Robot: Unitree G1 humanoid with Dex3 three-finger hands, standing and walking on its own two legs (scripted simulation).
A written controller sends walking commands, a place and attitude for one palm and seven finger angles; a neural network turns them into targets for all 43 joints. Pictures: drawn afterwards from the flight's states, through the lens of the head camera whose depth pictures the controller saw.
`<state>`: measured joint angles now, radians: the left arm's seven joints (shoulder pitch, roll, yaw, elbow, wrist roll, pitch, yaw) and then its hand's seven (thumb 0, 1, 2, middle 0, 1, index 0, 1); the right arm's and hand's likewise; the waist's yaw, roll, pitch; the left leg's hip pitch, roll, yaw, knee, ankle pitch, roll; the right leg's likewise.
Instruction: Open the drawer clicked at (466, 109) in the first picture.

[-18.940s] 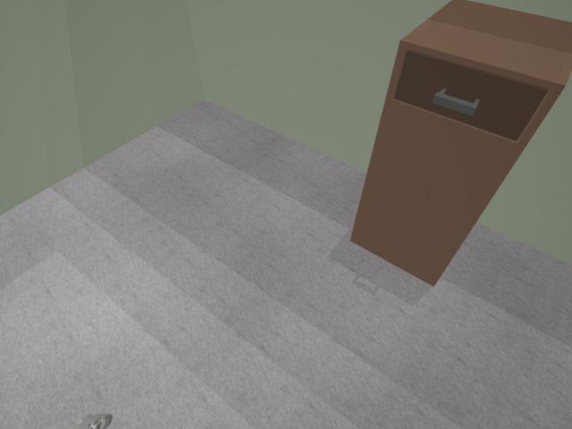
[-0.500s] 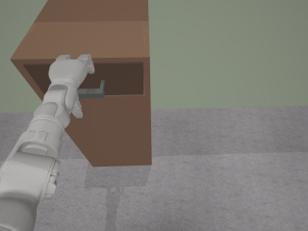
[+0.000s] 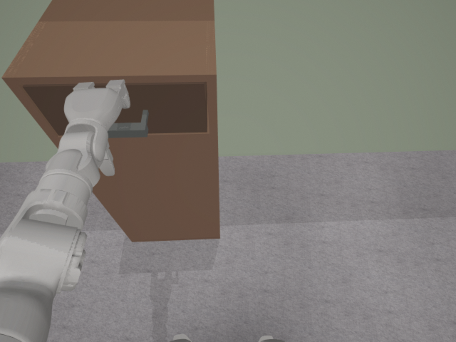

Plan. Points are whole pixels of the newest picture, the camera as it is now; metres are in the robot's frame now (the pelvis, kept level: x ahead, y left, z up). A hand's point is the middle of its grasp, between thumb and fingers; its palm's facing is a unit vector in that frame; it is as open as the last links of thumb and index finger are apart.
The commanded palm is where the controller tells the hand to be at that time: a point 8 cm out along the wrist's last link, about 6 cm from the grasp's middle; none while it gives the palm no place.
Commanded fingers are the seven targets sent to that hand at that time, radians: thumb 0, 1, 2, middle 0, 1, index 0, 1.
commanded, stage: lower the fingers behind the handle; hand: left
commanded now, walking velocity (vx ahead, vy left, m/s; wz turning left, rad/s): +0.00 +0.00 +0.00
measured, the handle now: (122, 122) +0.54 +0.19 +0.04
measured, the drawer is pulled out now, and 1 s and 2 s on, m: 0.00 0.00 0.00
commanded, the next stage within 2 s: lift the fingers back up to retry in 0.88 s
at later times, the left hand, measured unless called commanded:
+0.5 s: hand (105, 136) +0.50 +0.22 +0.05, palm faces +0.01 -0.02 -1.00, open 13.7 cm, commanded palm +0.49 +0.21 +0.07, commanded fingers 0.00 -0.50 0.30 -0.30 -1.20 -0.30 -1.20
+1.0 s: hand (105, 137) +0.50 +0.22 +0.05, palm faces +0.00 -0.01 -1.00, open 13.7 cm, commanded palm +0.49 +0.21 +0.08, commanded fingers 0.00 -0.50 0.30 -0.30 -1.20 -0.30 -1.20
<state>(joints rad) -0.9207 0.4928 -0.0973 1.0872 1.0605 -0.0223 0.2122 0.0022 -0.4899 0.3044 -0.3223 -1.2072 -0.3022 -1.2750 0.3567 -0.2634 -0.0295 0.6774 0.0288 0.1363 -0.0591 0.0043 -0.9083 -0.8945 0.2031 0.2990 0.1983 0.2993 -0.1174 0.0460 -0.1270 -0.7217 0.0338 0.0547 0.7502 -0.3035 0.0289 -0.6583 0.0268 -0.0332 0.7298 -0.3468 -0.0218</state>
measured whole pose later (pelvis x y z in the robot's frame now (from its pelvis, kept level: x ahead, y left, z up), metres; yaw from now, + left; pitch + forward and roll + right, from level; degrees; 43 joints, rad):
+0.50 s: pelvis -0.01 +0.01 -0.02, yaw +1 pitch +19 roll -2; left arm -0.99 0.47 -0.13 1.14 1.07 0.00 0.30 0.00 -0.49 0.30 -0.32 -1.22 -0.31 -1.30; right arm 0.36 -0.25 -0.03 0.70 0.01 0.13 -0.04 0.00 -0.91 -0.89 0.20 0.30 0.20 0.30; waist -0.13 0.04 -0.15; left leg -0.87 0.02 0.03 0.86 -0.33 0.05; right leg -0.78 0.02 -0.06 0.82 -0.37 -0.01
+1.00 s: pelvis -0.04 +0.02 -0.03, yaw +0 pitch +20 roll -3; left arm -1.07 0.51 -0.14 1.15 1.07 0.05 0.24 0.00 -0.49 0.30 -0.32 -1.21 -0.29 -1.31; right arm 0.40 -0.25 -0.01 0.69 0.01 0.09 -0.06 0.00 -0.91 -0.89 0.20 0.30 0.20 0.30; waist -0.16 0.04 -0.13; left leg -0.97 0.02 0.05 0.94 -0.32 0.06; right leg -0.90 0.01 -0.04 0.91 -0.36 0.00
